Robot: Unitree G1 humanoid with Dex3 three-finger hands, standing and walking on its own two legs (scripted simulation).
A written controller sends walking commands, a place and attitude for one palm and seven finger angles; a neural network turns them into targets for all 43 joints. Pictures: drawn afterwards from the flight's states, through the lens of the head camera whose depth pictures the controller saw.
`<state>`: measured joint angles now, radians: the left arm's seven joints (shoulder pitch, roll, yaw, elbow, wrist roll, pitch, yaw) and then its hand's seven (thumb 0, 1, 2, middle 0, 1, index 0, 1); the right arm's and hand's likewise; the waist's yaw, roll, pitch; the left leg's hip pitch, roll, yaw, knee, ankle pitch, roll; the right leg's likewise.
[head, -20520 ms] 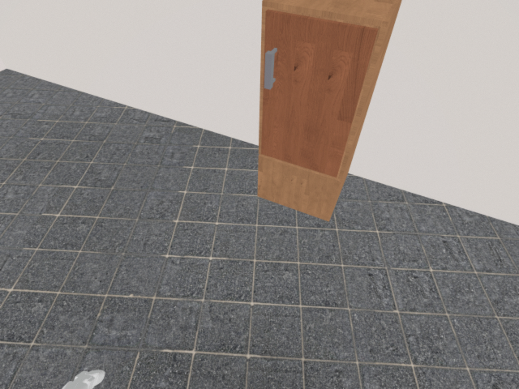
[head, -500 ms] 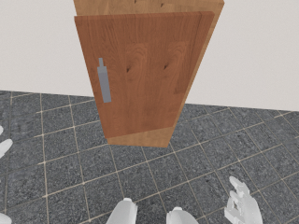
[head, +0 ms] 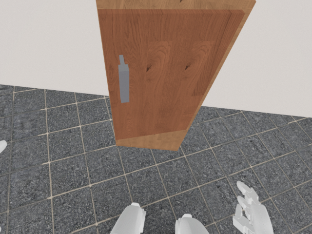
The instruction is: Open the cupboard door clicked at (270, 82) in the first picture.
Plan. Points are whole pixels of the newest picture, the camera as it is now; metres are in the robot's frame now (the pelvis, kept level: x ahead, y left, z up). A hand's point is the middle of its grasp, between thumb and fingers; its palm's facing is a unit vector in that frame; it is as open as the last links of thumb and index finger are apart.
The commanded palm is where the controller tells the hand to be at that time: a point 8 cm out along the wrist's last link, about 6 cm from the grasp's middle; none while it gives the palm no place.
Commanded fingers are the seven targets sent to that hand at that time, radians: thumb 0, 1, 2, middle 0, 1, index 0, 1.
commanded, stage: draw the hand back to the body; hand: left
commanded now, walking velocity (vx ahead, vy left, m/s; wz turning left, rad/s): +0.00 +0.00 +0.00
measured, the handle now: (123, 79) +0.49 +0.16 +0.07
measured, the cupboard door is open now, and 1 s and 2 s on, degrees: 15 15 15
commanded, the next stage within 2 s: step back with the hand held close in 1.56 s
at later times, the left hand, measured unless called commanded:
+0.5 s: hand (2, 175) +0.19 +0.29 +0.13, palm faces +0.11 -0.99 -0.13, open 16.1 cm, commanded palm +0.15 +0.35 +0.16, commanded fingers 0.00 -0.25 0.41 -0.16 -0.30 -0.16 -0.30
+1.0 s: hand (36, 122) +0.24 +0.23 +0.22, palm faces +0.48 -0.74 -0.47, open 11.2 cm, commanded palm +0.19 +0.27 +0.24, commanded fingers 0.00 0.62 0.78 -0.19 -0.30 -0.19 -0.30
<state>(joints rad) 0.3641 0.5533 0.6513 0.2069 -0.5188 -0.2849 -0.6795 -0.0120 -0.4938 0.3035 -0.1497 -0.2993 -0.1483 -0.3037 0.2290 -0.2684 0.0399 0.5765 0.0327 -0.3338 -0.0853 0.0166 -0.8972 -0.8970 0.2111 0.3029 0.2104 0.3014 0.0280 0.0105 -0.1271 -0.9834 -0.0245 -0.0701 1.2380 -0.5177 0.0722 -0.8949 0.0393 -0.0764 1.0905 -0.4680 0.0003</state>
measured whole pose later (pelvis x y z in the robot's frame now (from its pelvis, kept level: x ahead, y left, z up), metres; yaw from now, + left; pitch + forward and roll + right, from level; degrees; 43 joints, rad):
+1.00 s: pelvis +0.08 -0.06 +0.09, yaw +2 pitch +0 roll +0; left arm 0.53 0.37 0.33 -0.31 -0.07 -0.02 0.15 0.00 0.29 0.64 -0.19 -0.30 -0.18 -0.30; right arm 0.22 -0.25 0.02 0.64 0.02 -0.13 -0.12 0.02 -0.90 -0.90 0.21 0.30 0.21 0.30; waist 0.06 0.08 -0.06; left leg -0.22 -0.03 -0.05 0.58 -0.36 0.01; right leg -0.20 0.03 -0.03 0.56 -0.36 -0.03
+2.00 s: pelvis +0.02 -0.02 +0.10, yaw -1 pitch +0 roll -1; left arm 0.56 0.41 0.36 -0.44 -0.03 -0.15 0.11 0.02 0.89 0.90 -0.21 -0.30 -0.21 -0.31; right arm 0.17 -0.24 -0.01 0.59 0.00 -0.01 -0.09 0.02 -0.90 -0.90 0.21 0.30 0.21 0.30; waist 0.01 0.02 0.01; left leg -0.22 -0.04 0.01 0.41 -0.19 0.06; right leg -0.20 0.01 0.03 0.36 -0.16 0.02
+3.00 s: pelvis -0.11 -0.04 +0.08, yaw +1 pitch +1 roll -4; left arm 0.57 0.50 0.41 -0.59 -0.04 -0.26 0.10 0.02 0.89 0.90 -0.21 -0.30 -0.21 -0.31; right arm 0.11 -0.19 0.00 0.61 0.00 -0.07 -0.07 0.02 -0.90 -0.90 0.21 0.30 0.21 0.30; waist 0.00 0.00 0.04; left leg -0.49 0.06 0.00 0.47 0.01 0.03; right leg -0.17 0.13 0.04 0.49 -0.33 -0.03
